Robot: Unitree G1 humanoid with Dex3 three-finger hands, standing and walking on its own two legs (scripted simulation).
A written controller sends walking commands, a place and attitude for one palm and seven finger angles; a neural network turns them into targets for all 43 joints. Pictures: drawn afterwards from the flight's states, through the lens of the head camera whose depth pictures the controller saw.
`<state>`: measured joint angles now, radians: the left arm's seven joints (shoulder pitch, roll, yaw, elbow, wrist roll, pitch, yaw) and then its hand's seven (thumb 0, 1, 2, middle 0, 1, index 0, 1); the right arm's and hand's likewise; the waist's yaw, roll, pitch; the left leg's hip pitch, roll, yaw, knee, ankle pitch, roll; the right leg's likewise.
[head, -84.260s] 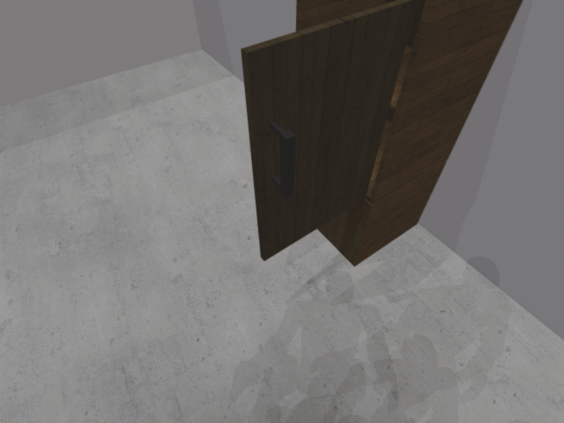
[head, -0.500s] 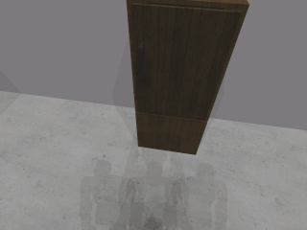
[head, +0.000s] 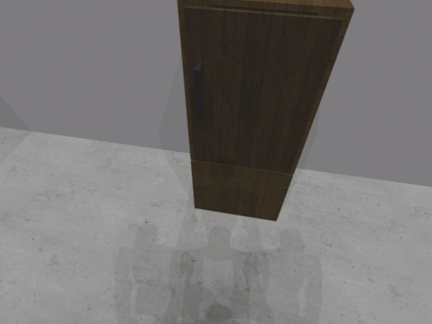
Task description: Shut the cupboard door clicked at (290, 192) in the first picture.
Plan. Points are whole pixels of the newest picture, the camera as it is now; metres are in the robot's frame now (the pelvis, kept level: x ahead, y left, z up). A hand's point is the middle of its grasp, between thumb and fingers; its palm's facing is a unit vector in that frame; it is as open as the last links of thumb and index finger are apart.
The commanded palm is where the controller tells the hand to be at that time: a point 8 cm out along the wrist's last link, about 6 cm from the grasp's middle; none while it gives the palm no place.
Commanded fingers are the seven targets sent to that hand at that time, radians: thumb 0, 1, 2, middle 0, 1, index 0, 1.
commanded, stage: stand and wait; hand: left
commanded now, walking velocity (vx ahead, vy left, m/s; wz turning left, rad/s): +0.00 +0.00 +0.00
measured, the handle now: (199, 88) +0.77 +0.10 +0.02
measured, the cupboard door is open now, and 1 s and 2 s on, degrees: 0 0 0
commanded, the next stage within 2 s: none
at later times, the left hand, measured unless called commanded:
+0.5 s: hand out of the picture -0.04 +0.15 -0.18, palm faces +0.06 -0.98 -0.18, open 7.4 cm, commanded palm none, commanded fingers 0.00 0.90 0.90 -0.20 -0.30 -0.20 -0.30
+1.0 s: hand out of the picture -0.04 +0.14 -0.18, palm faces +0.06 -0.98 -0.17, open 7.4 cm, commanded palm none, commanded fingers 0.00 0.90 0.90 -0.20 -0.30 -0.20 -0.30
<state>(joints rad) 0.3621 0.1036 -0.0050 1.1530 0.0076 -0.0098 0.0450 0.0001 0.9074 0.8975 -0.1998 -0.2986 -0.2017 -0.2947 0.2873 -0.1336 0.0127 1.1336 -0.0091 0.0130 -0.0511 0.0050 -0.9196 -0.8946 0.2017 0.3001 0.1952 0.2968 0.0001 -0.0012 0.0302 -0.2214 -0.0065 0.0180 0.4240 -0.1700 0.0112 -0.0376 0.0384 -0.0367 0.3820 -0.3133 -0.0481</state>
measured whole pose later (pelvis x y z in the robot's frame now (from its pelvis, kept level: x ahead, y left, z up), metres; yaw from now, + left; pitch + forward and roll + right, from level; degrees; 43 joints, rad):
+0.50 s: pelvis +0.01 -0.01 +0.00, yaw +0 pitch -2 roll +0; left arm 0.36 0.11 0.00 1.15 0.01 -0.01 0.05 0.00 0.91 0.90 -0.20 -0.30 -0.20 -0.29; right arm 0.30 -0.12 0.02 1.14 -0.01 0.02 -0.05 0.00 -0.91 -0.89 0.20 0.30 0.20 0.30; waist 0.00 0.00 0.04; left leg -0.20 0.00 0.01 0.43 -0.19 0.00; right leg -0.01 0.05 -0.04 0.37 -0.32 -0.06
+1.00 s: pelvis +0.01 -0.01 +0.00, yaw +0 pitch -2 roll +1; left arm 0.37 0.11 0.00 1.16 0.01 -0.01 0.05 0.00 0.91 0.90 -0.20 -0.30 -0.20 -0.29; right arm 0.29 -0.12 0.02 1.14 -0.01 0.01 -0.06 0.00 -0.91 -0.89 0.20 0.30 0.20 0.30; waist 0.00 0.00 0.04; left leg -0.20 0.00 0.01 0.43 -0.20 0.00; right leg 0.00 0.05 -0.04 0.37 -0.33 -0.06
